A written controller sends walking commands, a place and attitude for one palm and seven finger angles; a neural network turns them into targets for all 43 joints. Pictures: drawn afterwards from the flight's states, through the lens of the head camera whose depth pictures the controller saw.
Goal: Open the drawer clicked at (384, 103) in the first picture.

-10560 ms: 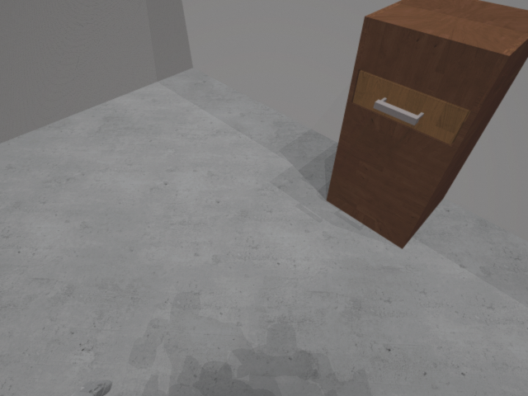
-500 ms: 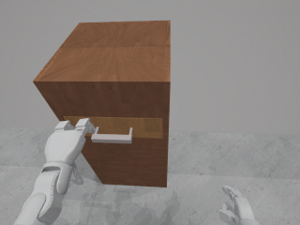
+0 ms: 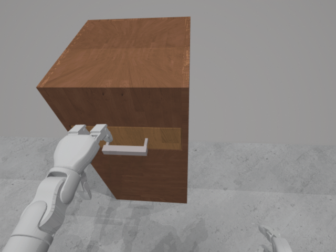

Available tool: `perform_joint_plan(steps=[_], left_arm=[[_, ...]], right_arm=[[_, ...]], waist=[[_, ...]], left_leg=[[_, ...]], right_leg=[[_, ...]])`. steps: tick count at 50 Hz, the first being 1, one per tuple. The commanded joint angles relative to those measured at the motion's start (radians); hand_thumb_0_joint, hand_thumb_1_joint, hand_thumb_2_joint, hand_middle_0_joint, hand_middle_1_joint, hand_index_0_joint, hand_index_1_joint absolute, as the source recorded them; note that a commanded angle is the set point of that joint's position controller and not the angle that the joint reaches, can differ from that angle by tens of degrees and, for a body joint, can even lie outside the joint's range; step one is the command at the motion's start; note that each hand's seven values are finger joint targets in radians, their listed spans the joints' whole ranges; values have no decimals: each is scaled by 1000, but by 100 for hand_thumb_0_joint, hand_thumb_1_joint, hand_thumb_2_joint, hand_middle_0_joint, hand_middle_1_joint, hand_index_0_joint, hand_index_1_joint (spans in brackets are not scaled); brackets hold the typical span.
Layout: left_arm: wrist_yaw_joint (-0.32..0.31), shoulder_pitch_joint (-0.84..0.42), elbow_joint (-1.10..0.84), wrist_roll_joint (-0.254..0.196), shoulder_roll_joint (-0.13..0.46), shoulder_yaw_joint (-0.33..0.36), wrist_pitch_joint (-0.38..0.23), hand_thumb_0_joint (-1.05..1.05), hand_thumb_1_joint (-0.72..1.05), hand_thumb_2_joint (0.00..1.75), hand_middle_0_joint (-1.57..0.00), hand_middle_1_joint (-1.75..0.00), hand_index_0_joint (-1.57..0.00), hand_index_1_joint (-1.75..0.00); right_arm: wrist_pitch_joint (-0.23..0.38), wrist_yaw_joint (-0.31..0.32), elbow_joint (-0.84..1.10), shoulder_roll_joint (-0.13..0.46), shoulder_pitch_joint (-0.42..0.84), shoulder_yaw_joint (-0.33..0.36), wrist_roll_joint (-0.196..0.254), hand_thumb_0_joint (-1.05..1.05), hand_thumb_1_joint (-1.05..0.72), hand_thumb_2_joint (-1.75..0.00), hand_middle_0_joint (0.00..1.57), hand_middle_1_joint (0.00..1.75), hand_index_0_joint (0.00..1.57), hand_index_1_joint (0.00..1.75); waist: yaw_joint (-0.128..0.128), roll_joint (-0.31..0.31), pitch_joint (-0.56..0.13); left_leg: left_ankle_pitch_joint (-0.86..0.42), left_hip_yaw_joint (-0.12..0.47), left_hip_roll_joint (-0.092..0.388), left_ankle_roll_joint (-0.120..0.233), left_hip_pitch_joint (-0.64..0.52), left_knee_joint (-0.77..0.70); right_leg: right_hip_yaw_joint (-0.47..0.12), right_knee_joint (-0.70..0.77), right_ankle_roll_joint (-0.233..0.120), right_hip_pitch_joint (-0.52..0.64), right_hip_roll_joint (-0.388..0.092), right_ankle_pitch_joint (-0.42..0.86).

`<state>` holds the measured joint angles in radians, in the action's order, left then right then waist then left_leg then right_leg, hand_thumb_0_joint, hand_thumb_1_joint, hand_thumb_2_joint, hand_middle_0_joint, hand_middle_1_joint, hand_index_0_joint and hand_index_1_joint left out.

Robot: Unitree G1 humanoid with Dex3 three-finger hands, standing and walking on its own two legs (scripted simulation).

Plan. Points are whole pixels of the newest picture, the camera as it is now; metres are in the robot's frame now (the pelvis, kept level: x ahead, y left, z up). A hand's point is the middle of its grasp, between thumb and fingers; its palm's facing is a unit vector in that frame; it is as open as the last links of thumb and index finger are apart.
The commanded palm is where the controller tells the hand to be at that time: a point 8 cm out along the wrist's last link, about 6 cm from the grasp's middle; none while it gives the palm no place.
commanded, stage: raise the hand with hooked fingers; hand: left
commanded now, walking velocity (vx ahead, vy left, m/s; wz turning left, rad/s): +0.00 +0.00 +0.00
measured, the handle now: (126, 145) +0.46 +0.22 -0.12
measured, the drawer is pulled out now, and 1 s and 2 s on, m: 0.00 0.00 0.00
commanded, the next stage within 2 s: move the hooked fingers above the handle in 0.08 s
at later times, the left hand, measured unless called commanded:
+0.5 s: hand (96, 157) +0.32 +0.23 +0.04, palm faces -0.04 -0.09 -0.99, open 13.9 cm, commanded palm +0.31 +0.23 +0.10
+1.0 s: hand (103, 154) +0.35 +0.23 +0.00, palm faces -0.04 -0.06 -1.00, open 13.9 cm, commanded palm +0.34 +0.23 +0.05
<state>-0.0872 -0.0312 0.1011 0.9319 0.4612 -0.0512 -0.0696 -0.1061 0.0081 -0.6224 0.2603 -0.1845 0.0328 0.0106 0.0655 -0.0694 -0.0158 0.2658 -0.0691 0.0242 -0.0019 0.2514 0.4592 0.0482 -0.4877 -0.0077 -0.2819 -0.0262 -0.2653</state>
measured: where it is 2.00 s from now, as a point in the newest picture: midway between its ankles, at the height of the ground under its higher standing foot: outside the picture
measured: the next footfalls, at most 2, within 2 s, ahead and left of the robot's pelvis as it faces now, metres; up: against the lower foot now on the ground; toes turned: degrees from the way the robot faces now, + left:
none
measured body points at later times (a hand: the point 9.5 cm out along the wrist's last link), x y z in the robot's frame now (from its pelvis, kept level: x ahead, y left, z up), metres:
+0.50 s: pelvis +0.00 -0.01 +0.00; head +0.04 -0.03 +0.44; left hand +0.32 +0.23 +0.09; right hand +0.18 -0.24 -0.12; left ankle -0.02 +0.12 -0.74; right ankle -0.01 -0.11 -0.74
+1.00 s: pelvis +0.01 +0.00 -0.01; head +0.06 -0.02 +0.43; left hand +0.35 +0.24 +0.05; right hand +0.14 -0.25 -0.14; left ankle -0.02 +0.12 -0.74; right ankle -0.01 -0.11 -0.74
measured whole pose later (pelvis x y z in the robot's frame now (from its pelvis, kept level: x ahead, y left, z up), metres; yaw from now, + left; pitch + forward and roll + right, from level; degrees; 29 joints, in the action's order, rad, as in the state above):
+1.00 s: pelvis +0.01 +0.00 -0.01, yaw -1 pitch +10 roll +1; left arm -0.27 -0.22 0.46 1.02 0.41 -0.06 -0.02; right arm -0.10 0.00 -0.66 0.24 -0.22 0.06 0.01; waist 0.02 -0.04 -0.09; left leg 0.35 -0.07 0.03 0.00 0.44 0.61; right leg 0.04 -0.64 -0.01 -0.48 -0.02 -0.34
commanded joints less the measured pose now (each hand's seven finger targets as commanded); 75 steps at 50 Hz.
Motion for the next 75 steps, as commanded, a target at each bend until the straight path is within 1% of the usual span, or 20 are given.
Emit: perform_joint_plan(steps=[1,8,13,14,16,19,24,31,36,40,47,48,49,53,57,61,62,67,70,75], left_arm=[[-114,-305,-212,6,226,166,-4,0,-50,30,-30,-120,-30,-120],[-66,-240,-110,-21,174,92,85,0,-50,30,-30,-120,-30,-120],[-27,-302,-92,-15,180,78,62,0,-50,30,-30,-120,-30,-120],[-28,-300,-81,-9,210,110,47,0,-50,30,-30,-120,-30,-120],[-40,-361,-93,6,202,99,18,0,-50,30,-30,-120,-30,-120],[-77,-403,-68,23,245,154,-20,0,-50,30,-30,-120,-30,-120],[-132,-441,-26,46,190,116,-23,0,-50,30,-30,-120,-30,-120],[-135,-420,71,49,115,36,43,0,-50,30,-30,-120,-30,-120],[-152,-380,49,57,172,103,25,0,-50,30,-30,-120,-30,-120],[-198,-372,78,77,181,135,14,0,-50,30,-30,-120,-30,-120],[-242,-480,160,96,149,89,40,0,-50,30,-30,-120,-30,-120],[-237,-494,161,93,115,52,39,0,-50,30,-30,-120,-30,-120],[-233,-476,172,93,133,69,38,0,-50,30,-30,-120,-30,-120],[-222,-567,228,89,73,-3,23,0,-50,30,-30,-120,-30,-120],[-241,-614,290,111,146,65,-6,0,-50,30,-30,-120,-30,-120],[-287,-666,361,138,153,85,-26,0,-50,30,-30,-120,-30,-120],[-301,-655,385,143,192,128,-27,0,-50,30,-30,-120,-30,-120],[-342,-671,490,160,195,132,-7,0,-50,30,-30,-120,-30,-120],[-334,-693,543,149,173,99,0,0,-50,30,-30,-120,-30,-120],[-312,-796,542,142,119,36,-51,0,-50,30,-30,-120,-30,-120]], right_arm=[[61,0,142,88,117,40,6,0,-90,-90,20,30,20,30],[60,0,154,101,139,32,26,0,-90,-90,20,30,20,30],[58,9,154,100,133,27,20,0,-90,-90,20,30,20,30],[57,11,152,100,127,28,17,0,-90,-90,20,30,20,30],[61,14,148,94,122,26,12,0,-90,-90,20,30,20,30],[67,17,130,89,99,35,9,0,-90,-90,20,30,20,30],[73,9,114,87,71,50,7,0,-90,-90,20,30,20,30],[55,-2,117,105,45,58,7,0,-90,-90,20,30,20,30],[46,0,124,108,25,64,-1,0,-90,-90,20,30,20,30],[44,-1,115,103,16,66,-2,0,-90,-90,20,30,20,30],[44,-3,87,111,-13,74,2,0,-90,-90,20,30,20,30],[47,-3,87,111,-22,76,1,0,-90,-90,20,30,20,30],[47,-3,85,111,-22,79,1,0,-90,-90,20,30,20,30],[46,1,74,114,-42,80,-2,0,-90,-90,20,30,20,30],[40,5,67,118,-56,78,-7,0,-90,-90,20,30,20,30],[39,2,63,113,-72,79,-9,0,-90,-90,20,30,20,30],[38,3,59,116,-75,82,-10,0,-90,-90,20,30,20,30],[34,0,54,119,-96,81,-12,0,-90,-90,20,30,20,30],[35,3,48,123,-112,84,-9,0,-90,-90,20,30,20,30],[40,8,24,125,-149,94,-17,0,-90,-90,20,30,20,30]], waist=[[-1,1,-275],[-4,97,-226],[-16,123,-204],[-10,121,-202],[-14,99,-223],[-13,64,-248],[-23,6,-308],[-35,89,-346],[-22,110,-378],[-22,73,-337],[-60,41,-358],[-65,44,-375],[-59,36,-381],[-94,69,-361],[-80,74,-371],[-82,62,-393],[-74,54,-400],[-82,59,-444],[-103,83,-437],[-135,72,-470]], left_leg=[[-324,14,-34,34,-89,-24],[-251,-1,-37,42,-37,-45],[-224,-5,-42,48,-30,-34],[-224,-4,-42,48,-26,-31],[-240,-4,-46,49,-32,-18],[-250,-2,-46,47,-32,4],[-311,0,-43,39,-36,43],[-349,2,-34,38,-2,70],[-393,5,-33,43,20,87],[-386,4,-31,40,36,96],[-343,5,-29,37,47,122],[-346,6,-29,39,39,128],[-358,4,-28,38,39,132],[-313,8,-30,41,59,151],[-284,11,-36,42,108,166],[-269,8,-40,43,148,195],[-268,7,-41,43,163,200],[-252,1,-44,41,219,224],[-221,-8,-43,45,243,235],[-218,4,-39,49,231,268]], right_leg=[[-24,38,-31,104,33,267],[-34,59,-17,137,23,245],[-37,61,-14,110,23,230],[-40,58,-15,108,25,230],[-41,44,-16,96,22,251],[-45,29,-22,80,26,250],[-34,-15,-31,41,32,296],[-25,-52,-29,26,34,348],[-34,-77,-29,62,32,422],[-28,-87,-34,17,37,391],[-25,-104,-37,-45,41,326],[-22,-107,-36,-50,43,329],[-24,-110,-38,-48,44,339],[-21,-112,-32,-99,44,303],[-27,-132,-37,-102,41,287],[-27,-160,-37,-134,41,281],[-30,-166,-38,-127,41,281],[-34,-189,-34,-128,42,295],[-41,-182,-27,-141,41,289],[-42,-198,-29,-205,42,261]])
